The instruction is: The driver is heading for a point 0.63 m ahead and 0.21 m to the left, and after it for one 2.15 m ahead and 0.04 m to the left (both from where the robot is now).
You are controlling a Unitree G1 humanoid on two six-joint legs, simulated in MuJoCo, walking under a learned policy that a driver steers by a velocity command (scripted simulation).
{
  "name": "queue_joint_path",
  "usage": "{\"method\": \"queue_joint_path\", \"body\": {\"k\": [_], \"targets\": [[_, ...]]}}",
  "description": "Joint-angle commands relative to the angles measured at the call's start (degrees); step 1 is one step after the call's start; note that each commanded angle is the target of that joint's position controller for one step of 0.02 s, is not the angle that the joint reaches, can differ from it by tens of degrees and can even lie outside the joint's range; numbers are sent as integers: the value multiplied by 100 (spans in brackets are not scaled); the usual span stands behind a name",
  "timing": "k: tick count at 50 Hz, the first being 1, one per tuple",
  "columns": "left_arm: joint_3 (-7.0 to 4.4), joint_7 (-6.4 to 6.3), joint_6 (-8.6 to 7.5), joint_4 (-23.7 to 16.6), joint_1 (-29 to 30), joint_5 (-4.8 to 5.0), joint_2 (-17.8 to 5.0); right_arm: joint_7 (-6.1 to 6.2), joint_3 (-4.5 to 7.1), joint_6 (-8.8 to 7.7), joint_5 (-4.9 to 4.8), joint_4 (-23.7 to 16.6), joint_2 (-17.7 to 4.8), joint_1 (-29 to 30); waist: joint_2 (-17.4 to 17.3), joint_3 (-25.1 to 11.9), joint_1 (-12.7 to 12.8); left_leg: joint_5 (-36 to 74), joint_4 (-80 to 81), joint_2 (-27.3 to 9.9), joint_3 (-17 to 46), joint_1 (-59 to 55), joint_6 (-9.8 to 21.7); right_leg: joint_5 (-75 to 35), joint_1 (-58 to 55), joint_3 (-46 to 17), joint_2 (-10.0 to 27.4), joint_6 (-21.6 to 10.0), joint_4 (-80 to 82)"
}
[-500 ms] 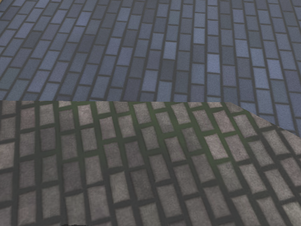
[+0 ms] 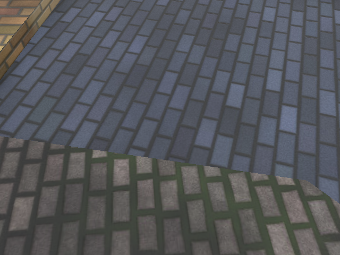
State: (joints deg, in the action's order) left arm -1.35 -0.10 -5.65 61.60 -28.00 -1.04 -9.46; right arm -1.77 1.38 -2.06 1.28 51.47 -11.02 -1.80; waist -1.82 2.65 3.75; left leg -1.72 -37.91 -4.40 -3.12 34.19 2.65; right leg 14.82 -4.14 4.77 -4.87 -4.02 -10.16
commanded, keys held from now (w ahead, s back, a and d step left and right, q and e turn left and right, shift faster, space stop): w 0.44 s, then w+q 0.52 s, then q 0.04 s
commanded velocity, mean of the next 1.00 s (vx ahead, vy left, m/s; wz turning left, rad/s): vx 0.50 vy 0.00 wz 0.21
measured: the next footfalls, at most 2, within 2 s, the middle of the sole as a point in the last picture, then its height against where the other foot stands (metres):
left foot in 0.12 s outside the picture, level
right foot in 0.68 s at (207, 243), level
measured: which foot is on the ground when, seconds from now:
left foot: up 0.00-0.10, down 0.12-0.70, up 0.72-1.00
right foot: down 0.00-0.12, up 0.14-0.66, down 0.68-1.00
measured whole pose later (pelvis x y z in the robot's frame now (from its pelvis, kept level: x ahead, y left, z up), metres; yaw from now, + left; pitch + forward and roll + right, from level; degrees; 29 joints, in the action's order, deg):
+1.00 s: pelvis +0.51 +0.01 +0.00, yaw +15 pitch +0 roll -1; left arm -3.4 -0.6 -5.9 56.0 -22.3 -1.0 -11.6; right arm -1.9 4.7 0.4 1.6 49.3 -14.0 -9.9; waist -2.2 2.0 1.1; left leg -4.9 -56.2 -4.7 0.1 38.2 4.0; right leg 13.5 3.7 13.4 -0.7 -2.9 -17.2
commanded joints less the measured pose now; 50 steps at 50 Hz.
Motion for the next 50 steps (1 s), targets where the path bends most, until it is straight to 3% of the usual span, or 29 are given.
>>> {"method": "queue_joint_path", "body": {"k": [1, 3, 4, 5, 6, 7, 8, 9, 10, 12, 13, 16, 19, 24, 29, 31, 32, 33, 34, 35, 36, 37, 38, 39, 40, 42, 45, 48, 50], "targets": [[-148, -76, -15, -40, -391, -47, -831, 17, 75, -116, -6, -492, -394, 606, 564, 442, -87, -290, 343, 124, -86, 215, 157, -2926, -167, -804, 1824, -750, -11], [-171, -106, 3, -31, -226, -63, -899, 47, 118, -173, -6, -434, -443, 300, 589, 301, -292, -722, 633, 336, -194, -431, 336, -3988, -240, -664, 1833, -641, -527], [-184, -105, 15, -25, -148, -61, -943, 84, 170, -209, -2, -262, -503, -230, 606, 34, -513, -832, 797, 535, -281, -1143, 446, -4731, -183, -567, 1760, -566, -1140], [-179, -91, 39, -39, -47, -31, -939, 134, 250, -263, 29, 83, -607, -1198, 433, -442, -906, -609, 1146, 685, -363, -2305, 585, -4836, 126, -356, 1523, -448, -2197], [-126, -70, 29, -196, 22, 21, -811, 200, 379, -316, 164, 341, -989, -2256, 100, -1102, -1266, -893, 1181, -194, 599, -3859, 878, -3394, 1265, -200, 1279, -321, -3701], [-12, -1, 38, -316, -618, 257, -216, 207, 540, -295, 234, 404, -1600, -2794, -1216, -1925, -1088, -1374, 1694, -1963, 3423, -5538, 1748, 461, 3389, 154, 231, -18, -6071], [-179, -19, 47, -272, -242, 85, -803, 159, 500, -194, -9, 371, -1337, -2397, -467, -1738, -1020, -1572, 2220, -1857, 4016, -5090, 1697, 1311, 3972, -657, 237, -103, -6672], [-211, -9, 38, -468, 259, 54, -811, 144, 417, -193, -64, 261, -1082, -1711, -255, -812, -740, -1509, 2304, -1659, 3027, -4249, 1510, 828, 4219, -728, 565, -146, -6607], [-199, 8, 15, -525, 542, 40, -725, 118, 331, -241, -46, 220, -736, -1391, 31, -425, -615, -1032, 2516, -1421, 2465, -3539, 1342, 450, 4048, -732, 755, -147, -6288], [-203, 49, 148, -498, 478, -95, -522, 149, 213, -314, -58, 358, -361, -1339, -91, -112, -266, -452, 2761, -953, 1641, -2654, 972, 193, 3479, -710, 982, -68, -5703], [-197, 79, 221, -455, 402, -120, -414, 161, 191, -353, -47, 434, -322, -1489, -140, -115, -212, -155, 2798, -868, 1472, -2522, 946, 159, 3310, -669, 978, -21, -5596], [-208, 142, 337, -606, 793, -133, -396, 188, 215, -421, -66, 582, -526, -1875, -116, 15, -159, 145, 2999, -738, 1114, -2484, 979, -194, 3630, -510, 1046, 108, -5221], [-205, 155, 388, -886, 1621, -103, -466, 197, 187, -409, -62, 650, -535, -2229, -113, 234, -320, 275, 3173, -674, 955, -2691, 956, -796, 4180, -392, 1150, 233, -4521], [-126, 153, 359, -1238, 2653, -44, -392, 223, 143, -389, -64, 782, -510, -2814, -143, 351, -593, 995, 3065, -586, 792, -3108, 869, -1410, 4162, -174, 985, 296, -3230], [-111, 123, 284, -1552, 3259, -3, -484, 292, 173, -321, 5, 847, -630, -3071, -225, 390, -734, 1644, 2541, -753, 1092, -3834, 1021, -1097, 4153, -201, 787, 245, -2573], [-142, 104, 214, -1595, 3072, 22, -585, 318, 217, -302, 37, 800, -731, -2888, -270, 322, -557, 2031, 2216, -801, 1177, -3832, 935, -697, 3640, -220, 669, 131, -2270], [-182, 76, 171, -1502, 2678, 28, -655, 317, 241, -297, 35, 757, -786, -2731, -275, 169, -364, 2530, 1834, -727, 1133, -3699, 835, -505, 2997, -171, 518, 55, -2071], [-245, 36, 110, -1274, 1918, 6, -750, 295, 265, -286, -6, 717, -846, -2577, -131, -197, -20, 2871, 1001, -518, 989, -3483, 719, -631, 1974, -79, 353, -47, -1676], [-363, -36, 33, -1025, 931, -99, -1052, 268, 249, -296, -76, 624, -738, -2492, 136, -829, 346, 2139, -265, -187, 771, -2696, 582, -744, 486, -499, 791, -241, -1585], [-500, -101, -5, -1051, 160, -264, -1642, 253, 148, -298, -238, 358, -258, -2711, 981, -1802, 414, -414, -2228, 427, 384, -1243, 374, -74, -1093, -2468, 2498, -574, -1384], [-531, -52, 114, -1077, 412, -145, -1744, 263, 209, -253, -264, 311, -295, -3063, 1696, -2157, 141, -2867, -3355, 926, 457, -104, 338, 243, -1328, -4304, 3175, -1004, -578], [-430, -35, 177, -1211, 1000, -78, -1258, 289, 303, -172, -138, 337, -628, -2749, 849, -1261, -79, -2451, -3756, 462, 683, 254, 376, 892, -540, -3657, 2954, -878, -483], [-320, -18, 151, -1279, 1412, -50, -825, 236, 311, -155, -91, 259, -558, -2324, 404, -543, -131, -1998, -3622, 260, 674, 273, 363, 808, 302, -2817, 2676, -748, -305], [-274, -14, 120, -1258, 1587, -64, -658, 192, 308, -119, -80, 215, -395, -2205, 407, -201, -277, -1720, -3361, 99, 659, 95, 341, 400, 886, -2166, 2401, -561, -105], [-247, -43, 74, -1186, 1541, -39, -566, 150, 329, -43, 4, 174, -361, -2166, 570, -41, -398, -1615, -3170, -16, 648, -66, 299, -13, 1256, -1675, 2203, -446, -14], [-246, -57, -28, -1074, 1291, -25, -553, 75, 336, 107, 44, 126, -253, -2233, 678, -49, -513, -1436, -3111, -48, 568, -220, 239, -616, 1495, -1159, 2115, -422, 71], [-291, -49, -133, -975, 998, -3, -694, 23, 338, 223, 39, -150, -264, -1654, 554, 57, -535, -840, -2819, -126, 535, 314, 182, -1324, 1339, -554, 2067, -421, 157], [-266, -48, -131, -899, 749, 4, -664, -42, 304, 240, 31, -417, -279, -1075, 572, 147, -471, -202, -2025, -127, 440, 603, 123, -1815, 1143, -37, 1968, -422, 121], [-249, -71, -115, -912, 793, 19, -711, -74, 235, 213, 35, -583, -189, -701, 564, 289, -469, 161, -1150, -26, 144, 275, 97, -2954, 1265, 430, 1877, -368, -121]]}}
Velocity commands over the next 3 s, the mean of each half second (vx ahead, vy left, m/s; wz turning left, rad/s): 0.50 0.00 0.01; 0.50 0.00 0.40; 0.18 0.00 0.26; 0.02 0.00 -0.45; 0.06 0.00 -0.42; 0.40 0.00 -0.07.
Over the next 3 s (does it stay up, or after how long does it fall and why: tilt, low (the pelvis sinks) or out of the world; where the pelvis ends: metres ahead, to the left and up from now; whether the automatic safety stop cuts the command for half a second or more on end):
stays up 0.77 0.01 0.00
